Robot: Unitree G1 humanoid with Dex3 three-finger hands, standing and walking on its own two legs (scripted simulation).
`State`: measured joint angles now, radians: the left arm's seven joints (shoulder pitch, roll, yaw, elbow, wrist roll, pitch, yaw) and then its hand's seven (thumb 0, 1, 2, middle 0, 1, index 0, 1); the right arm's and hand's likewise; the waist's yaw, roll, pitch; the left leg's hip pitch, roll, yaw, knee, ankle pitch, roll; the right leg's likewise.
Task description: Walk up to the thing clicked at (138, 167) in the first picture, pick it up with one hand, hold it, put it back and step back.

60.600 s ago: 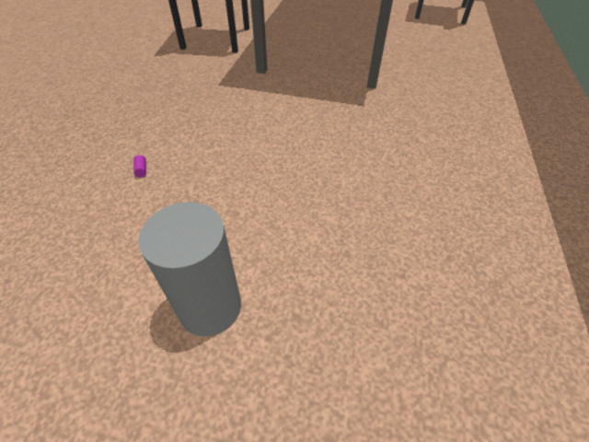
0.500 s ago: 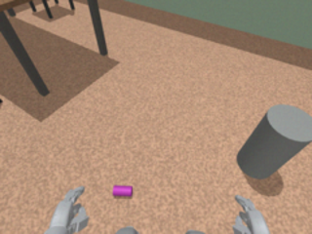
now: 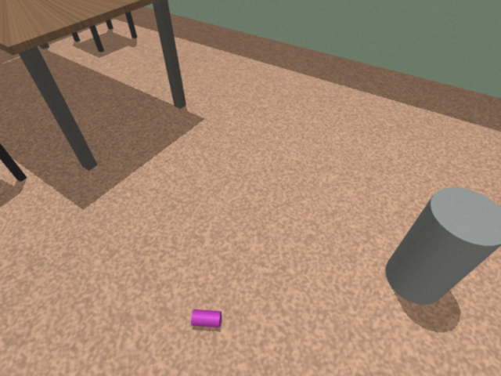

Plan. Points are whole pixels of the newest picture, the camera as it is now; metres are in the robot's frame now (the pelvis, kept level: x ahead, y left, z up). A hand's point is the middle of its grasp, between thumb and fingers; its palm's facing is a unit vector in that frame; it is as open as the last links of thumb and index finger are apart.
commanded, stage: stand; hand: left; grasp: from above
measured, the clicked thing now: (206, 318) +0.46 +0.19 -0.74
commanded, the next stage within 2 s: step back in 1.94 s
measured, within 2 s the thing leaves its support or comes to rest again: neither
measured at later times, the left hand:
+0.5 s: hand out of the picture +0.05 +0.23 -0.15, palm faces +0.03 -0.94 -0.33, open 7.3 cm
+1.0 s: hand out of the picture +0.08 +0.23 -0.15, palm faces +0.02 -0.94 -0.33, open 7.3 cm
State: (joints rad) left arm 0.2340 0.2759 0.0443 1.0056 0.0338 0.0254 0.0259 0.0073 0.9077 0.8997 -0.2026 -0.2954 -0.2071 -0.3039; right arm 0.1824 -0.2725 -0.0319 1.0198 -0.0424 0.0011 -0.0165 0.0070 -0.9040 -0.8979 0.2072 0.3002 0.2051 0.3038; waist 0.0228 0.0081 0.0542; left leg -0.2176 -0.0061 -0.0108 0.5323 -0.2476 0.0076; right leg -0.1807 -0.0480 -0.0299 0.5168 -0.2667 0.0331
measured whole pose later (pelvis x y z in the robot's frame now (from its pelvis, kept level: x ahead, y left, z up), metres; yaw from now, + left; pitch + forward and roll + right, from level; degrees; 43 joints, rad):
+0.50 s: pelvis +0.00 -0.01 +0.01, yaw +0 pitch -5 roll +0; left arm 0.16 0.30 0.04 1.13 0.03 0.00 0.02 0.00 0.91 0.90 -0.20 -0.30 -0.21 -0.30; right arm 0.16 -0.31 -0.03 1.12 -0.03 0.01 -0.01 0.00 -0.91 -0.90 0.21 0.30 0.20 0.30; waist 0.01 0.02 0.07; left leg -0.14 0.01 -0.02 0.39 -0.17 -0.01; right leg -0.09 -0.03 -0.04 0.37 -0.19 0.02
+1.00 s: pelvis +0.02 -0.01 +0.01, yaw +0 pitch -3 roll +0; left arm 0.11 0.30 0.03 1.15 0.02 0.00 0.01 0.00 0.91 0.90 -0.20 -0.30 -0.21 -0.30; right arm 0.12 -0.31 -0.01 1.14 -0.03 0.00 -0.01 0.00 -0.90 -0.90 0.21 0.30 0.20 0.30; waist 0.01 0.02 0.07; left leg -0.11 0.01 -0.01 0.34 -0.18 -0.01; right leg -0.08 -0.03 -0.03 0.34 -0.20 0.02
